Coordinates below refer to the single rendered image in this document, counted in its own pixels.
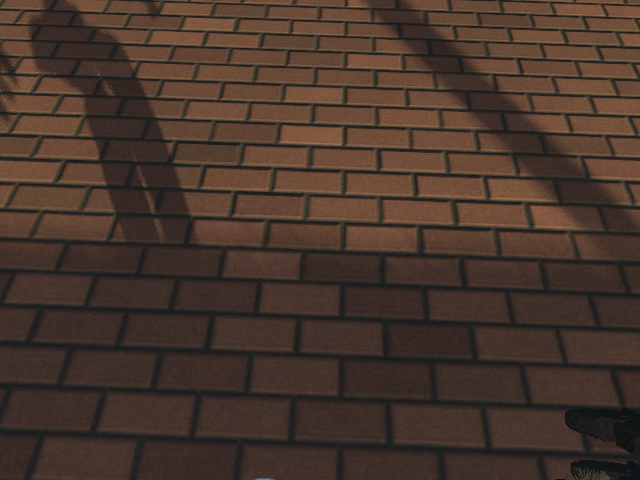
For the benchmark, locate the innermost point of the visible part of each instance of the right robot hand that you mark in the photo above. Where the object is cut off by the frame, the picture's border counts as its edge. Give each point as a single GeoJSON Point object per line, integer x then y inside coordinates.
{"type": "Point", "coordinates": [621, 427]}

